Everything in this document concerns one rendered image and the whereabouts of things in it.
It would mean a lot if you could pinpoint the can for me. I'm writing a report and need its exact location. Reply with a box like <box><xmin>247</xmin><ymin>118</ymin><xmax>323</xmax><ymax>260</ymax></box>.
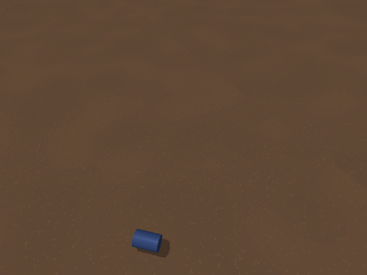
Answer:
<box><xmin>132</xmin><ymin>229</ymin><xmax>162</xmax><ymax>253</ymax></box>

